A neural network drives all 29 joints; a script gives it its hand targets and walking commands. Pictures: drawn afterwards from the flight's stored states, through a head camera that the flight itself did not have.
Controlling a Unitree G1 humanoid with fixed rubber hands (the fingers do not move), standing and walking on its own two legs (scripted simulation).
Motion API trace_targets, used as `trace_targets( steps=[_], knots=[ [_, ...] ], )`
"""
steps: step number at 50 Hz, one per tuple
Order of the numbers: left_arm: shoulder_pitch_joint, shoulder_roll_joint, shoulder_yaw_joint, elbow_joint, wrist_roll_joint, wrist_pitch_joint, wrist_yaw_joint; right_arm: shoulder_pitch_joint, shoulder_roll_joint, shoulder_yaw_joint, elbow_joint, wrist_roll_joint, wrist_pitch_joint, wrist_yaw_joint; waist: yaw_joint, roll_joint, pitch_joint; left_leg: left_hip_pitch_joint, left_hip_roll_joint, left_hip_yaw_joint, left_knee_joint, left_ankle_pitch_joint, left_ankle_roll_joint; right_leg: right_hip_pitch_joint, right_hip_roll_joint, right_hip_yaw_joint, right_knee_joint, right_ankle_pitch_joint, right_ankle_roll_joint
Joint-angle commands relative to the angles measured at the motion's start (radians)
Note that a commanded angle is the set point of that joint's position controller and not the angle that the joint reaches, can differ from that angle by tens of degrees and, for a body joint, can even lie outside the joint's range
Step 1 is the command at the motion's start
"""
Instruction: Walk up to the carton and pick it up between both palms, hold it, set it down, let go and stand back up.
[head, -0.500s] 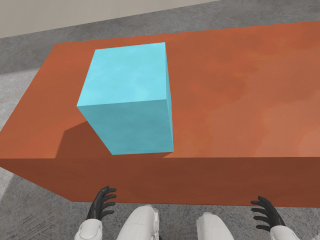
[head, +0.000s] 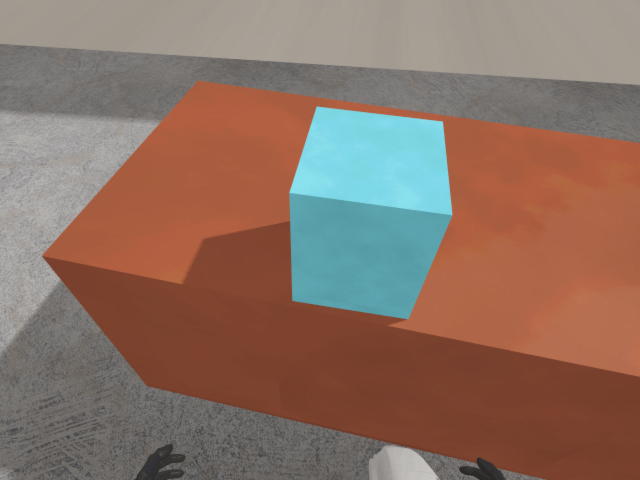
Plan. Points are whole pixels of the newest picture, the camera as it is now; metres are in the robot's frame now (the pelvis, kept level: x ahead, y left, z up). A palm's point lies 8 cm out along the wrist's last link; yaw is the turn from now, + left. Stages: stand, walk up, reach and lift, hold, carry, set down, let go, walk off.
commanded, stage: walk up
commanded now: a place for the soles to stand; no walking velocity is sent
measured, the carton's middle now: (363, 215) +0.49 -0.05 +0.03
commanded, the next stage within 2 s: none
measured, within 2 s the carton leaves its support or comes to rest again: neither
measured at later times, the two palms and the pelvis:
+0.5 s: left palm (204, 449) +0.17 +0.17 -0.09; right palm out of the picture +0.10 -0.23 -0.10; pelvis +0.03 -0.02 +0.02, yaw -3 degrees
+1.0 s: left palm out of the picture +0.13 +0.17 -0.10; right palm out of the picture +0.10 -0.25 -0.10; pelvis +0.04 -0.04 +0.02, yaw -4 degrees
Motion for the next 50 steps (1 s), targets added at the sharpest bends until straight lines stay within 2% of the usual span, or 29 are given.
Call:
trace_targets(
  steps=[1,4,7,8,9,10,11,12,13,14,16,18,19,20,22,27,37,48,49,50],
  knots=[
    [-0.109,0.017,-0.002,-0.106,0.014,-0.032,0.006,-0.013,-0.135,-0.053,-0.111,-0.008,-0.056,-0.012,-0.03,0.189,0.035,0.113,0.317,-0.4,-0.411,0.356,0.103,-0.136,-0.009,0.02,0.018,0.046,-0.002],
    [-0.134,-0.015,-0.012,-0.101,0.008,-0.026,0.003,-0.011,-0.146,-0.058,-0.107,-0.006,-0.058,-0.016,-0.036,0.196,0.03,0.15,0.29,-0.314,-0.378,0.487,0.104,-0.082,-0.005,-0.021,-0.12,0.063,-0.012],
    [-0.148,-0.045,-0.018,-0.099,0.002,-0.029,-0.003,-0.01,-0.17,-0.066,-0.108,-0.003,-0.051,-0.013,-0.044,0.23,0.0,0.149,0.266,-0.244,-0.327,0.559,0.109,0.031,0.035,-0.086,-0.264,0.078,-0.036],
    [-0.14,-0.049,-0.016,-0.096,0.001,-0.03,-0.005,-0.018,-0.177,-0.066,-0.108,0.001,-0.046,-0.013,-0.034,0.221,-0.005,0.122,0.261,-0.231,-0.303,0.577,0.101,0.09,0.047,-0.1,-0.328,0.107,-0.051],
    [-0.108,-0.055,-0.012,-0.09,0.0,-0.034,-0.006,-0.036,-0.182,-0.061,-0.105,0.005,-0.041,-0.01,-0.006,0.199,-0.015,0.08,0.245,-0.201,-0.272,0.568,0.086,0.182,0.057,-0.105,-0.432,0.194,-0.069],
    [-0.059,-0.05,-0.01,-0.086,-0.001,-0.046,-0.005,-0.055,-0.179,-0.05,-0.096,0.012,-0.037,-0.003,0.03,0.163,-0.03,0.014,0.22,-0.175,-0.233,0.544,0.063,0.314,0.047,-0.079,-0.578,0.37,-0.087],
    [0.007,-0.009,0.008,-0.068,0.007,-0.055,-0.004,-0.033,-0.152,-0.039,-0.09,0.016,-0.042,0.005,0.046,0.099,-0.082,-0.036,0.197,-0.153,-0.184,0.477,0.032,0.445,0.008,0.008,-0.59,0.473,-0.113],
    [0.053,0.046,0.027,-0.053,0.019,-0.061,0.0,0.002,-0.1,-0.02,-0.09,0.02,-0.049,0.012,0.042,-0.022,-0.148,-0.125,0.142,-0.098,-0.076,0.337,-0.007,0.582,-0.133,0.189,-0.597,0.589,-0.159],
    [0.0,0.076,0.038,-0.049,-0.016,-0.067,-0.003,0.018,-0.082,-0.006,-0.089,0.022,-0.038,0.006,0.005,-0.074,-0.143,-0.079,0.052,-0.002,-0.014,0.035,-0.034,0.46,-0.253,0.331,-0.665,0.552,-0.285],
    [-0.032,0.044,0.034,-0.047,-0.032,-0.064,-0.009,-0.005,-0.085,-0.013,-0.079,0.006,-0.02,-0.004,0.004,-0.079,-0.113,-0.028,0.048,-0.004,-0.032,-0.117,-0.032,0.38,-0.258,0.333,-0.685,0.437,-0.317],
    [-0.083,-0.005,0.012,-0.055,-0.03,-0.06,-0.016,-0.021,-0.085,-0.009,-0.068,0.0,-0.021,-0.002,0.005,-0.065,-0.062,-0.017,0.064,-0.021,-0.147,-0.037,-0.026,0.362,-0.171,0.218,-0.672,0.423,-0.249],
    [-0.132,-0.003,0.007,-0.064,-0.026,-0.057,-0.018,0.027,-0.094,-0.009,-0.047,0.004,-0.031,0.008,-0.026,-0.076,-0.063,0.075,0.09,-0.047,-0.279,0.164,-0.015,0.31,-0.099,0.127,-0.622,0.458,-0.173],
    [-0.144,-0.015,0.004,-0.061,-0.027,-0.056,-0.024,0.014,-0.11,-0.013,-0.049,0.003,-0.038,0.007,-0.02,-0.056,-0.059,0.072,0.107,-0.087,-0.304,0.198,-0.008,0.311,-0.062,0.084,-0.595,0.454,-0.145],
    [-0.136,-0.025,0.005,-0.059,-0.027,-0.052,-0.028,-0.001,-0.13,-0.017,-0.046,0.009,-0.044,0.009,0.0,-0.021,-0.056,0.041,0.122,-0.105,-0.306,0.221,-0.003,0.353,-0.027,0.049,-0.569,0.443,-0.131],
    [-0.112,-0.032,0.004,-0.043,-0.024,-0.051,-0.028,-0.022,-0.137,-0.02,-0.041,0.016,-0.049,0.012,0.014,0.038,-0.054,0.035,0.128,-0.099,-0.32,0.25,-0.003,0.394,-0.025,0.047,-0.545,0.475,-0.128],
    [-0.108,-0.029,0.007,-0.023,-0.023,-0.054,-0.031,-0.031,-0.127,-0.022,-0.043,0.017,-0.05,0.007,0.011,0.085,-0.023,0.058,0.134,-0.093,-0.345,0.279,-0.002,0.37,-0.022,0.04,-0.553,0.466,-0.126],
    [-0.074,-0.016,0.014,0.001,-0.024,-0.061,-0.033,-0.036,-0.118,-0.021,-0.026,0.014,-0.045,0.005,0.006,0.056,-0.007,0.098,0.129,-0.07,-0.354,0.252,-0.012,0.355,-0.02,0.05,-0.593,0.469,-0.125],
    [-0.014,-0.007,0.02,0.021,-0.028,-0.065,-0.031,-0.036,-0.118,-0.016,0.012,0.012,-0.038,0.003,0.011,0.049,-0.001,0.122,0.124,-0.05,-0.37,0.215,-0.026,0.358,-0.024,0.069,-0.624,0.467,-0.126],
    [-0.009,0.017,0.027,0.019,-0.025,-0.058,-0.036,-0.017,-0.114,-0.019,0.005,0.005,-0.042,-0.001,0.005,0.002,-0.009,0.144,0.144,-0.052,-0.387,0.195,-0.022,0.34,0.007,0.054,-0.603,0.414,-0.136],
    [-0.013,0.001,0.024,0.015,-0.023,-0.055,-0.038,-0.022,-0.13,-0.023,0.009,0.005,-0.043,-0.003,0.009,0.034,0.009,0.144,0.15,-0.062,-0.392,0.199,-0.017,0.32,0.013,0.05,-0.6,0.4,-0.134]
  ],
)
